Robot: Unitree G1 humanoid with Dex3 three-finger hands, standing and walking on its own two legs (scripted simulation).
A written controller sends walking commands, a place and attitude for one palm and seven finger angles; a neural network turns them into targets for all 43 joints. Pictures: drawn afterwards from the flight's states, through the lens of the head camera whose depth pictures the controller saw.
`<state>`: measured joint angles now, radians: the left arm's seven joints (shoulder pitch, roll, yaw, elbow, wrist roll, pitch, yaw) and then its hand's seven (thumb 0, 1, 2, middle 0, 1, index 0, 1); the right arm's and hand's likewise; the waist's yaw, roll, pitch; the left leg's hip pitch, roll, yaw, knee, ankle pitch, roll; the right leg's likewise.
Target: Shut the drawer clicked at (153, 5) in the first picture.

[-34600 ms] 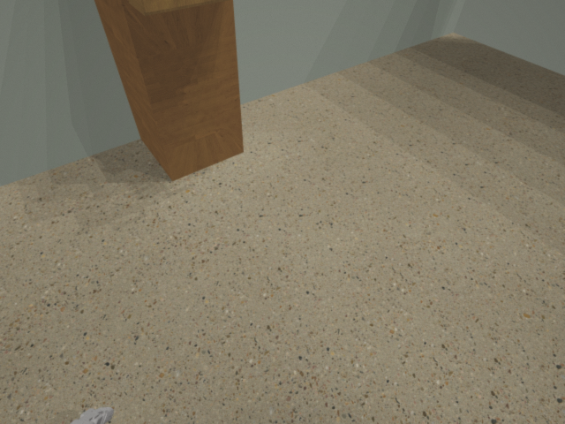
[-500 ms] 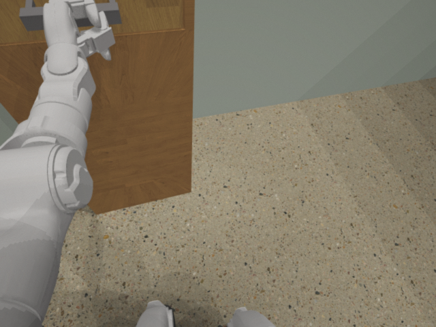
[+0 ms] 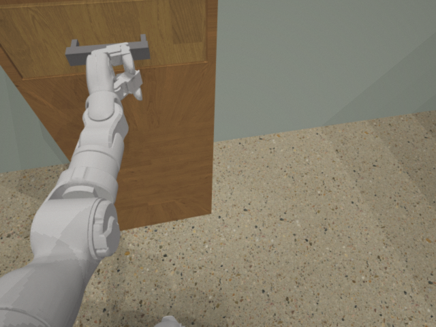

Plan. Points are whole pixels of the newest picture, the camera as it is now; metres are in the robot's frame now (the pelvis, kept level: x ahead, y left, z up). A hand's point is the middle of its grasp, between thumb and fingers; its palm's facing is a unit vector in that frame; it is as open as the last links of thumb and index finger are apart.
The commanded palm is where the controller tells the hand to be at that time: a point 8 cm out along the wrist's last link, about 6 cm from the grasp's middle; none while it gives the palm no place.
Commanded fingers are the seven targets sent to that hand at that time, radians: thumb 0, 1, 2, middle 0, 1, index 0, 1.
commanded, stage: draw the hand back to the body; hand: left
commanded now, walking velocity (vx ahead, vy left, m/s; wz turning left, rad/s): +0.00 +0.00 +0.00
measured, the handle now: (109, 47) +0.61 +0.17 +0.18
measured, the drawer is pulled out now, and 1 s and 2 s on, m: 0.00 0.00 0.00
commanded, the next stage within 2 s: step back with the hand held close in 1.38 s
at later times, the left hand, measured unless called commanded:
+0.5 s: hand (92, 136) +0.37 +0.16 +0.18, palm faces +0.15 -0.99 -0.01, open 3.3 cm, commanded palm +0.33 +0.20 +0.19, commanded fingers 0.00 0.90 0.90 -1.40 -1.60 -1.40 -1.60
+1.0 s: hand (19, 226) +0.24 +0.21 +0.19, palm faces +0.33 -0.90 -0.30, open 3.3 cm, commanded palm +0.18 +0.25 +0.20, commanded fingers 0.00 0.90 0.90 -1.40 -1.60 -1.40 -1.60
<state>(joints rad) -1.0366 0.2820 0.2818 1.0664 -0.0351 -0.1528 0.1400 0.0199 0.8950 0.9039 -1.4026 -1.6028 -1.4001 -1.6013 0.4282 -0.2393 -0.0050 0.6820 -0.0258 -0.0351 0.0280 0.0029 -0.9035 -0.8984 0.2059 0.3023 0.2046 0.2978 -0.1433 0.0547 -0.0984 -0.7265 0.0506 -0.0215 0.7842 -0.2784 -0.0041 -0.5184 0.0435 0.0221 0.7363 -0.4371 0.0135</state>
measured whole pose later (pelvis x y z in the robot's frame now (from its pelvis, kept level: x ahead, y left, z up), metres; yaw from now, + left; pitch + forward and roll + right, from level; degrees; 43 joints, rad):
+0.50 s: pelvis +0.02 -0.03 +0.02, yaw +3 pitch +2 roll +0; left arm -0.35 0.23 0.19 0.28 -0.20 0.11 -0.06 0.02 0.90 0.90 -1.40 -1.60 -1.40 -1.60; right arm 0.21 -0.27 0.00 0.59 0.06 -0.02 -0.05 0.01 -0.91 -0.90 0.20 0.30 0.20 0.30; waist 0.02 0.06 -0.10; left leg -0.42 0.03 -0.05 0.64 -0.26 -0.03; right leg -0.21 0.03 -0.01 0.62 -0.44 -0.03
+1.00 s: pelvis +0.01 -0.02 +0.04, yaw +1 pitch -4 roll +0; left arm 0.27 0.30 0.21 -0.27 -0.08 -0.11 0.06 0.02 0.89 0.90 -1.41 -1.60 -1.40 -1.60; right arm 0.19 -0.21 0.05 0.62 0.01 -0.02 -0.08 0.01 -0.90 -0.90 0.21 0.30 0.20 0.30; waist 0.04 0.06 0.01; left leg -0.20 0.03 0.00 0.42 -0.15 -0.02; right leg -0.01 0.01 0.03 0.38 -0.31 0.00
